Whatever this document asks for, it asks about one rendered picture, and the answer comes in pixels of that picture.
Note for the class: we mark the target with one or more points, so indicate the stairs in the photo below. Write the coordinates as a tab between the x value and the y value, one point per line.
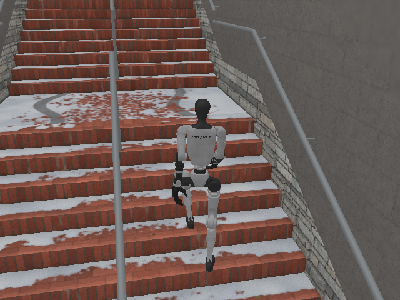
65	47
57	221

